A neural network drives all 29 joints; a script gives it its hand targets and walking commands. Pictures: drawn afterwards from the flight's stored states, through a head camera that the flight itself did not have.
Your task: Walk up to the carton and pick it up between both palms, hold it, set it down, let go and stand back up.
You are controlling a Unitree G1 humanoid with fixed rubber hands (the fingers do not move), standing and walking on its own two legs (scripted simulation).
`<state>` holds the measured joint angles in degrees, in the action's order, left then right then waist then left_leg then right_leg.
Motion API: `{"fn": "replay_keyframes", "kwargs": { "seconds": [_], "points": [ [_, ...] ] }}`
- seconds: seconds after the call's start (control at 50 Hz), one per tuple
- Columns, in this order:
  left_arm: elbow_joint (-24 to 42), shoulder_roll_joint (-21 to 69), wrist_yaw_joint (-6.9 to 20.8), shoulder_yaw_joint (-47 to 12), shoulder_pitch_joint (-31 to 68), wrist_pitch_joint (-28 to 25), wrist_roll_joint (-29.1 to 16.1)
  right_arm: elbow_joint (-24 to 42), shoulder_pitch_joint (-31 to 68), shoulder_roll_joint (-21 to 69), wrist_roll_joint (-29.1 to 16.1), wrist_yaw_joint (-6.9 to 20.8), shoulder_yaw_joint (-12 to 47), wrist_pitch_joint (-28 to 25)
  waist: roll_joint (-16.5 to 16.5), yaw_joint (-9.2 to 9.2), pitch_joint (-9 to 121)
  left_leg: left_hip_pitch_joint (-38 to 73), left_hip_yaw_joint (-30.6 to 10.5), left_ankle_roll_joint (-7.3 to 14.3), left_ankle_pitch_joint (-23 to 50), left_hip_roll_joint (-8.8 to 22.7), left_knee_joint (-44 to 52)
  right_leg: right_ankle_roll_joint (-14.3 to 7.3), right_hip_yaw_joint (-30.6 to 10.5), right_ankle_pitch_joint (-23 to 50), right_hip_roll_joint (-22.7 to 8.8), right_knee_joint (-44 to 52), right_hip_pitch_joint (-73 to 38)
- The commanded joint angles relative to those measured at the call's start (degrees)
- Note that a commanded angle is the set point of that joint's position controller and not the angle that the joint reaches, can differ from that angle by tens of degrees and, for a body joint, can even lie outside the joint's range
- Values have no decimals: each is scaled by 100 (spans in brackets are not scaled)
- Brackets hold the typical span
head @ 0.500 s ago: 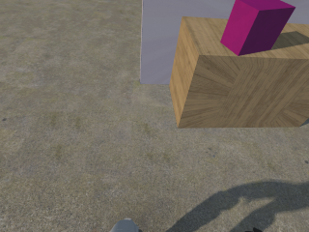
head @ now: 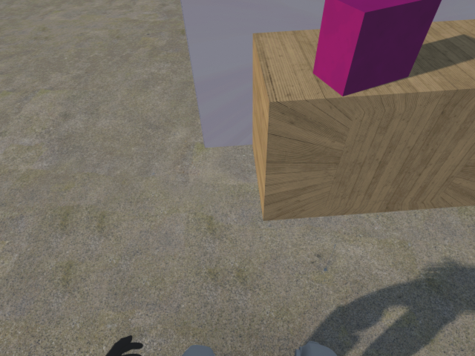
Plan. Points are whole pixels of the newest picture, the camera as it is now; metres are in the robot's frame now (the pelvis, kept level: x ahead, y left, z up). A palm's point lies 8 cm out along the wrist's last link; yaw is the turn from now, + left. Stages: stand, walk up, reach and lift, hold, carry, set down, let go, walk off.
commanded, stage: walk up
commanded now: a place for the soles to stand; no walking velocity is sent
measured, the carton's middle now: (370, 38) +1.02 -0.35 +0.08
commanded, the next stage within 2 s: none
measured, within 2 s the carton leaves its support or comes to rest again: neither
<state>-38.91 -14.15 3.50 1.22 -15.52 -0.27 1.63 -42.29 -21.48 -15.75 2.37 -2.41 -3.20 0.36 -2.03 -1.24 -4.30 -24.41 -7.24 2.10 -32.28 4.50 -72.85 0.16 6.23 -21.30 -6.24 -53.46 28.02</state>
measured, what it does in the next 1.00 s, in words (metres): walks ahead: left foot, then right foot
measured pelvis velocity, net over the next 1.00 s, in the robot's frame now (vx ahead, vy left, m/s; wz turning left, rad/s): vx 0.32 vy -0.26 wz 0.14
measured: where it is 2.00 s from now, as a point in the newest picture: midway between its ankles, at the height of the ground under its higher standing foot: (354, 294)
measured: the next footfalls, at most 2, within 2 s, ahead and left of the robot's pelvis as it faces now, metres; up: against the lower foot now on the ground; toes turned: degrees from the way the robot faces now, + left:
left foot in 0.24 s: +0.21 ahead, +0.06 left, +0.00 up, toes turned +9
right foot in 0.58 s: +0.34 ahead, -0.33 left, +0.00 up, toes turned -2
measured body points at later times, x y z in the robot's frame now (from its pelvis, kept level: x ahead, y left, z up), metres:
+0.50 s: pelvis +0.16 -0.12 +0.02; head +0.17 -0.09 +0.47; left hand +0.22 +0.15 -0.12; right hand +0.25 -0.38 -0.08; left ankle +0.17 +0.05 -0.68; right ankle +0.25 -0.27 -0.64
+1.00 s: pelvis +0.32 -0.26 +0.01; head +0.33 -0.21 +0.46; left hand +0.34 +0.01 -0.14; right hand +0.46 -0.50 -0.07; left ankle +0.35 -0.14 -0.68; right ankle +0.32 -0.35 -0.63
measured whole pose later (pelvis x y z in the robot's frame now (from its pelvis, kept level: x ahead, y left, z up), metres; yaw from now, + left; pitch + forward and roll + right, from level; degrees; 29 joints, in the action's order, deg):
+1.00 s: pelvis +0.32 -0.26 +0.01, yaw +8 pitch -5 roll +1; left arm -42.3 -17.3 2.7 1.4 -18.9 7.1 3.5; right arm -37.2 -19.0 -10.4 3.8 -4.9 -1.9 -2.2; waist 6.9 -1.7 -5.9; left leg -21.6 4.9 2.0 -21.9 1.4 -47.7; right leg 1.2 4.0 -30.1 -2.7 -70.2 26.4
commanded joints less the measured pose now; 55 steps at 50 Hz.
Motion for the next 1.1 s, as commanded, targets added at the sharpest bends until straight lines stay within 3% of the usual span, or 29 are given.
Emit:
{"fn": "replay_keyframes", "kwargs": {
  "seconds": [0.0,0.04,0.12,0.14,0.18,0.2,0.22,0.24,0.26,0.3,0.36,0.44,0.5,0.52,0.56,0.58,0.6,0.62,0.66,0.74,0.78,0.82,0.84,0.86,0.88,0.9,0.94,0.98,1.08],
  "points": [
    [451,-1493,-277,427,-222,-100,79,882,32,-598,-79,9,-190,-272,1514,-189,-199,-1974,297,-78,494,138,-477,-1657,-2869,-1880,-1723,3634,-1441],
    [403,-1198,-264,312,-102,-120,90,859,21,-519,-125,68,-205,-277,1367,-124,-162,-1237,376,-92,382,121,409,-1539,-1964,-911,-1498,3492,-952],
    [381,-1176,-279,250,-88,-55,126,922,148,-294,-178,90,-149,-351,1126,-158,-59,-391,814,-2,777,-52,2174,-1495,-1205,475,-1523,3171,-940],
    [394,-1164,-263,221,-37,-13,139,869,7,-274,-170,78,-170,-385,902,-52,106,232,984,50,1247,-207,2697,-1358,-874,451,-1382,2922,-719],
    [402,-1027,-190,124,91,66,125,731,-656,-451,-95,22,-351,-449,201,345,444,2099,1061,224,2102,-519,3524,-913,-226,-899,-910,1984,439],
    [422,-794,-139,36,-46,101,127,678,-1041,-752,4,-44,-479,-443,-519,586,661,2895,48,478,1096,-93,3865,-594,172,-1500,-553,929,1173],
    [605,-534,-84,-34,-157,152,137,753,-1461,-1313,156,-162,-563,-437,-1574,826,862,3086,-3114,1046,-1701,1619,5336,-172,483,-1608,136,-1124,1879],
    [686,-1095,-80,182,0,345,183,789,-1281,-1464,151,-303,-587,-329,-609,774,566,2526,-4692,1523,-3108,2298,6142,-51,-386,-1519,150,-1876,2107],
    [681,-1258,-45,221,144,475,193,801,-940,-1364,108,-402,-517,-294,-240,631,177,2236,-4498,1533,-3077,2320,6201,15,-638,-1123,47,-2220,2301],
    [677,-1111,-28,237,254,504,207,873,-357,-1132,154,-427,-366,-369,-244,429,-309,1658,-3241,1469,-1718,2032,5851,142,-778,-607,-199,-2419,2354],
    [526,-944,45,263,-129,457,179,866,272,-938,153,-315,-257,-507,-702,126,-210,916,-1734,1362,-170,1595,5666,226,-1005,-228,-386,-2003,1447],
    [554,-740,153,277,-95,393,57,761,446,-1113,189,-239,-324,-572,-953,75,-68,581,-818,1233,-30,1385,5352,140,-865,-210,-518,-689,829],
    [508,-667,201,355,-349,256,6,765,624,-1231,218,-173,-409,-489,-977,-61,150,-196,-140,984,-585,1105,4792,0,-291,55,-206,422,-600],
    [366,-719,205,451,-820,201,-17,782,812,-1201,190,-150,-389,-431,-623,-343,292,-840,135,862,-953,960,4373,-43,38,580,4,876,-1617],
    [-18,-1102,145,689,-1886,88,34,735,491,-595,180,-102,-224,-291,996,-750,621,-1720,900,439,-1358,74,2428,-106,348,242,580,1244,-3107],
    [-6,-1407,64,653,-2263,3,46,836,306,-43,121,-75,-6,-288,2287,-1018,707,-2163,1184,93,-976,-494,517,-526,-1076,-1176,-277,1896,-3029],
    [452,-1950,4,650,-1364,16,34,1181,289,-257,-150,-110,-103,-251,2613,-711,608,-2627,746,-88,-1156,-714,-76,-1431,-4252,-3114,-1638,3932,-2430],
    [563,-2051,-97,688,-778,35,-58,1244,623,-552,-109,-143,-151,-206,1928,-589,108,-2575,357,-71,-769,-201,-557,-1919,-5113,-4235,-2132,4615,-1824],
    [510,-1853,-232,581,-540,-3,-32,1030,584,-569,-103,-105,-129,-230,1535,-448,-449,-2698,418,-114,65,97,-544,-1900,-4199,-2911,-1940,4108,-1658],
    [418,-1310,-296,345,-61,25,88,810,165,-420,-144,-33,-149,-311,1309,-154,-168,-984,527,-99,-252,93,902,-1648,-2304,-616,-1579,3291,-656],
    [436,-1264,-294,278,157,72,89,814,-29,-321,-196,-14,-161,-366,1111,23,-41,-6,783,14,666,-6,2131,-1412,-1561,431,-1339,2829,-338],
    [499,-1099,-241,149,536,162,84,611,-908,-385,-156,-46,-247,-464,597,496,384,1842,1007,108,2175,-276,3657,-968,-680,304,-801,1644,431],
    [505,-815,-205,68,302,196,106,546,-1321,-652,-45,-114,-370,-468,-150,654,694,2746,191,170,1696,-23,4040,-613,-286,-347,-399,647,1069],
    [669,-453,-156,-53,109,216,123,662,-1380,-1170,155,-211,-473,-435,-1358,671,660,3006,-2518,612,-587,1383,5126,-143,119,-1133,202,-905,2008],
    [697,-956,-148,159,131,407,161,766,-1222,-1455,226,-320,-555,-309,-692,685,500,2303,-4283,1228,-2457,2360,6048,-3,-438,-1672,252,-1577,1966],
    [697,-1155,-112,235,309,558,205,804,-876,-1395,209,-400,-542,-256,-380,581,30,1826,-4286,1536,-2839,2505,6176,53,-664,-1508,42,-1944,2094],
    [632,-1019,-73,249,340,574,211,899,-330,-1032,166,-434,-387,-336,-242,422,-503,1651,-3020,1478,-1327,2123,5817,194,-846,-796,-127,-2209,2319],
    [562,-946,-72,271,105,513,208,907,34,-860,173,-388,-304,-429,-570,266,-364,1327,-1955,1356,34,1826,5495,274,-1035,-468,-258,-1942,1770],
    [710,-589,75,257,174,419,66,826,369,-1051,190,-285,-366,-531,-887,184,-182,918,-514,1214,1525,1484,4961,205,-879,-212,-407,-686,973]
  ]
}}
